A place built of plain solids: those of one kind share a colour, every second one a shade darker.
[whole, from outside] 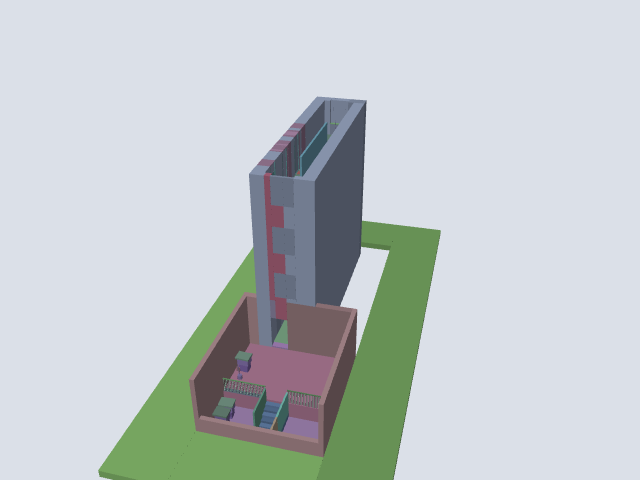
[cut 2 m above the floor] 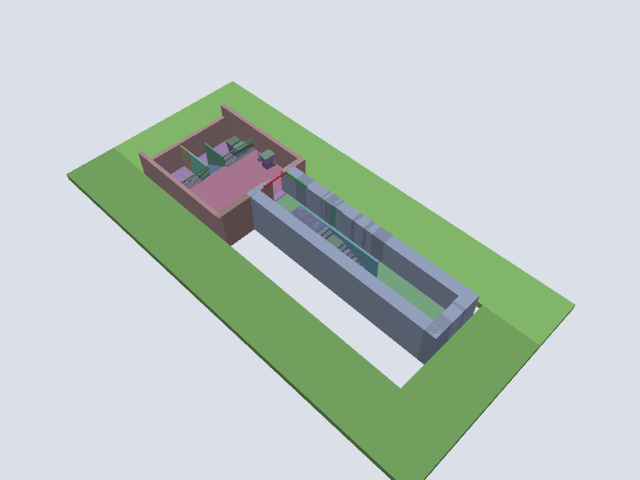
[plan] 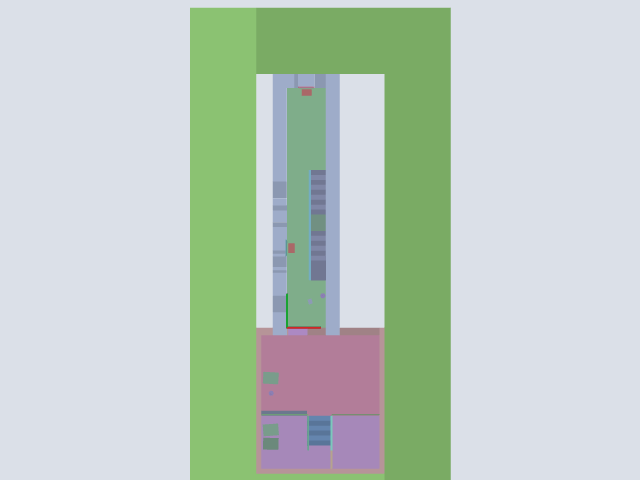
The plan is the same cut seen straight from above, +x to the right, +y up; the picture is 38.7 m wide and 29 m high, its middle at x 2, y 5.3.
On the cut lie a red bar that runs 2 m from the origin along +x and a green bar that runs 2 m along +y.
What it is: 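A narrow city house of about 1890; beside a corridor from the street door to the back door a narrow stair, 0.89 m clear between two walls, climbs each storey in a straight line of 21 steps, in two runs with a short landing between; behind the house lies a small yard; On the corridor's side of the stair stands a spine wall 0.14 m thick, with the corridor of the same storey beyond it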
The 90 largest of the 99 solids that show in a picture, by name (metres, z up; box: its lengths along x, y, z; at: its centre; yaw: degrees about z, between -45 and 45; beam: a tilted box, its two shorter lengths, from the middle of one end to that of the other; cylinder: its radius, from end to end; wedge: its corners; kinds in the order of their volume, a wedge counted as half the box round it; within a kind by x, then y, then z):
{
 "wall_hall_1": {"box": [0.81, 0.64, 2.75], "at": [-0.45, 3.99, 11.52]},
 "wall_hall_2": {"box": [0.81, 0.2, 2.75], "at": [-0.45, 4.57, 1.37]},
 "wall_hall_3": {"box": [0.81, 0.64, 2.75], "at": [-0.45, 4.99, 1.37]},
 "wall_hall_4": {"box": [0.81, 0.7, 2.75], "at": [-0.45, 6.73, 11.52]},
 "wall_hall_5": {"box": [0.85, 1.38, 14.19], "at": [-0.42, 0.24, 5.85]},
 "wall_hall_6": {"box": [0.85, 1.0, 4.63], "at": [-0.42, 1.43, 1.07]},
 "wall_hall_7": {"box": [0.85, 1.39, 14.19], "at": [-0.42, 2.62, 5.85]},
 "wall_hall_8": {"box": [0.85, 0.15, 11.39], "at": [-0.42, 3.4, 4.45]},
 "wall_hall_9": {"box": [0.85, 0.2, 8.01], "at": [-0.42, 3.57, 2.76]},
 "wall_hall_10": {"box": [0.85, 0.64, 4.63], "at": [-0.42, 3.99, 1.07]},
 "wall_hall_11": {"box": [0.85, 0.77, 14.19], "at": [-0.42, 5.7, 5.85]},
 "wall_hall_12": {"box": [0.85, 0.3, 11.39], "at": [-0.42, 6.23, 4.45]},
 "wall_hall_13": {"box": [0.85, 0.7, 8.01], "at": [-0.42, 6.73, 2.76]},
 "wall_hall_14": {"box": [0.85, 0.3, 8.01], "at": [-0.42, 7.23, 2.76]},
 "wall_hall_15": {"box": [0.85, 0.45, 14.19], "at": [-0.42, 7.61, 5.85]},
 "wall_hall_16": {"box": [0.85, 1.0, 4.63], "at": [-0.42, 8.33, 1.07]},
 "wall_hall_17": {"box": [0.85, 6.5, 14.19], "at": [-0.42, 12.08, 5.85]},
 "wall_hall_18": {"box": [0.93, 0.45, 14.19], "at": [-0.39, -0.23, 5.85]},
 "wall_hall_19": {"box": [1.3, 0.85, 14.19], "at": [-0.2, 14.91, 5.85]},
 "wall_hall_20": {"box": [0.23, 0.85, 5.53], "at": [0.56, 14.91, 1.52]},
 "wall_hall_21": {"box": [0.23, 0.6, 1.9], "at": [0.56, 15.03, 11.99]},
 "wall_hall_22": {"box": [0.79, 0.2, 1.9], "at": [0.84, -0.35, 5.23]},
 "wall_hall_23": {"box": [0.79, 0.2, 1.9], "at": [0.84, -0.35, 8.61]},
 "wall_hall_24": {"box": [0.79, 0.2, 1.9], "at": [0.84, -0.35, 11.99]},
 "wall_hall_25": {"box": [1.0, 0.81, 2.75], "at": [1.18, 14.93, 1.37]},
 "wall_hall_26": {"box": [1.0, 0.6, 1.9], "at": [1.18, 15.03, 11.99]},
 "wall_hall_27": {"box": [0.66, 0.2, 1.9], "at": [1.57, -0.35, 5.23]},
 "wall_hall_28": {"box": [0.66, 0.2, 1.9], "at": [1.57, -0.35, 8.61]},
 "wall_hall_29": {"box": [0.66, 0.2, 1.9], "at": [1.57, -0.35, 11.99]},
 "wall_hall_30": {"box": [0.66, 0.45, 1.48], "at": [1.57, -0.23, 6.92]},
 "wall_hall_31": {"box": [0.66, 0.45, 1.48], "at": [1.57, -0.23, 10.3]},
 "wall_hall_32": {"box": [0.23, 0.85, 5.53], "at": [1.79, 14.91, 1.52]},
 "wall_hall_33": {"box": [1.3, 0.45, 14.19], "at": [2.55, -0.23, 5.85]},
 "wall_hall_34": {"box": [1.3, 0.85, 14.19], "at": [2.55, 14.91, 5.85]},
 "wall_hall_35": {"box": [0.85, 15.78, 14.19], "at": [2.77, 7.44, 5.85]},
 "ground_garden_1": {"box": [4.0, 32.15, 0.5], "at": [-3.85, 3.26, -0.27]},
 "ground_garden_2": {"box": [7.75, 4.0, 0.5], "at": [2.02, -10.82, -0.27]},
 "ground_garden_3": {"box": [7.75, 4.0, 0.5], "at": [2.02, 17.33, -0.27]},
 "ground_garden_4": {"box": [4.0, 32.15, 0.5], "at": [7.9, 3.26, -0.27]},
 "flightA_1": {"box": [0.91, 0.91, 4.55], "at": [1.91, 3.3, 0.63]},
 "flightA_2": {"box": [0.91, 1.21, 4.38], "at": [1.91, 3.45, 0.55]},
 "flightA_3": {"box": [0.91, 1.51, 4.22], "at": [1.91, 3.6, 0.46]},
 "flightA_4": {"box": [0.91, 1.8, 4.06], "at": [1.91, 3.75, 0.38]},
 "flightA_5": {"box": [0.91, 2.1, 3.9], "at": [1.91, 3.9, 0.3]},
 "flightA_6": {"box": [0.91, 2.4, 3.74], "at": [1.91, 4.05, 0.22]},
 "flightA_7": {"box": [0.91, 2.7, 3.58], "at": [1.91, 4.2, 0.14]},
 "flightA_8": {"box": [0.91, 3.0, 3.42], "at": [1.91, 4.35, 0.06]},
 "flightA_9": {"box": [0.91, 0.31, 3.1], "at": [1.91, 6.98, -0.1]},
 "flightA_10": {"box": [0.91, 0.61, 2.94], "at": [1.91, 7.13, -0.18]},
 "flightA_11": {"box": [0.91, 0.91, 2.78], "at": [1.91, 7.28, -0.26]},
 "flightA_12": {"box": [0.91, 1.21, 2.62], "at": [1.91, 7.43, -0.34]},
 "flightA_13": {"box": [0.91, 1.51, 2.46], "at": [1.91, 7.58, -0.42]},
 "flightA_14": {"box": [0.91, 1.8, 2.3], "at": [1.91, 7.73, -0.5]},
 "flightA_15": {"box": [0.91, 2.1, 2.13], "at": [1.91, 7.88, -0.58]},
 "flightA_16": {"box": [0.91, 2.4, 1.97], "at": [1.91, 8.03, -0.66]},
 "flightA_17": {"box": [0.91, 2.7, 1.81], "at": [1.91, 8.18, -0.74]},
 "floor_terrace_1": {"box": [7.15, 4.87, 1.63], "at": [2.02, -2.88, -0.83]},
 "floor_hall_1": {"box": [2.35, 14.49, 1.65], "at": [1.18, 7.24, -0.82]},
 "wall_yard_1": {"box": [0.3, 8.82, 5.23], "at": [-1.7, -4.41, 1.37]},
 "wall_yard_2": {"box": [1.93, 0.45, 5.23], "at": [-0.89, -0.23, 1.37]},
 "wall_yard_3": {"box": [7.75, 0.3, 2.26], "at": [2.02, -8.67, -0.12]},
 "wall_yard_4": {"box": [4.66, 0.45, 5.23], "at": [3.57, -0.23, 1.37]},
 "wall_yard_5": {"box": [0.3, 8.82, 5.23], "at": [5.75, -4.41, 1.37]},
 "wall_head_hall_1": {"box": [0.85, 0.2, 6.81], "at": [-0.42, 4.57, 9.54]},
 "wall_head_hall_2": {"box": [0.85, 0.64, 10.19], "at": [-0.42, 4.99, 7.85]},
 "wall_head_hall_3": {"box": [0.85, 0.3, 3.43], "at": [-0.42, 7.23, 11.23]},
 "wall_head_hall_4": {"box": [0.85, 1.0, 6.81], "at": [-0.42, 8.33, 9.54]},
 "wall_spine_1": {"box": [0.14, 6.67, 13.04], "at": [1.39, 6.2, 6.42]},
 "floor_low_1": {"box": [7.15, 3.2, 0.5], "at": [2.02, -6.92, -1.4]},
 "flightYT_1": {"box": [1.54, 1.8, 0.66], "at": [1.99, -6.21, -1.32]},
 "flightYT_2": {"box": [1.54, 1.51, 0.83], "at": [1.99, -6.06, -1.23]},
 "flightYT_3": {"box": [1.54, 1.21, 0.99], "at": [1.99, -5.91, -1.15]},
 "flightYT_4": {"box": [1.54, 0.91, 1.15], "at": [1.99, -5.76, -1.07]},
 "flightYT_5": {"box": [1.54, 0.61, 1.31], "at": [1.99, -5.61, -0.99]},
 "flightYT_6": {"box": [1.54, 0.31, 1.47], "at": [1.99, -5.46, -0.91]},
 "wall_over_hall_1": {"box": [0.37, 0.45, 10.44], "at": [0.27, -0.23, 7.72]},
 "wall_over_hall_2": {"box": [0.79, 0.45, 1.78], "at": [0.84, -0.23, 3.39]},
 "wall_over_hall_3": {"box": [0.79, 0.45, 1.48], "at": [0.84, -0.23, 6.92]},
 "wall_over_hall_4": {"box": [0.79, 0.45, 1.48], "at": [0.84, -0.23, 10.3]},
 "floor_1": {"box": [0.89, 0.99, 3.26], "at": [1.91, 6.34, -0.02]},
 "wall_retm_1": {"box": [2.77, 0.3, 1.23], "at": [-0.17, -5.17, -0.63]},
 "floor_sill_hall_1": {"box": [1.16, 0.45, 1.73], "at": [0.66, -0.23, -0.78]},
 "wall_over_yard_1": {"box": [1.16, 0.45, 1.48], "at": [0.66, -0.23, 3.24]},
 "wall_cheeke_1": {"box": [0.12, 2.09, 2.08], "at": [2.7, -6.37, -0.16]},
 "wall_cheekw_1": {"box": [0.12, 2.09, 2.08], "at": [1.28, -6.37, -0.16]},
 "wall_cheekex_1": {"box": [0.12, 1.11, 2.08], "at": [2.7, -7.97, -0.16]},
 "yard_bin_high_1": {"box": [0.76, 0.62, 0.46], "at": [-0.94, -3.04, 0.77], "yaw": -3.1},
 "yard_bin_low_1": {"box": [0.63, 0.55, 0.56], "at": [-0.94, -3.04, 0.26], "yaw": -3.1},
 "dwelling_door_1": {"box": [0.045, 0.91, 2.07], "at": [-0.07, 4.81, 1.06]},
 "yard_bin_lid_1": {"box": [0.94, 0.72, 0.12], "at": [-0.97, -3.04, 1.06], "yaw": -3.1}
}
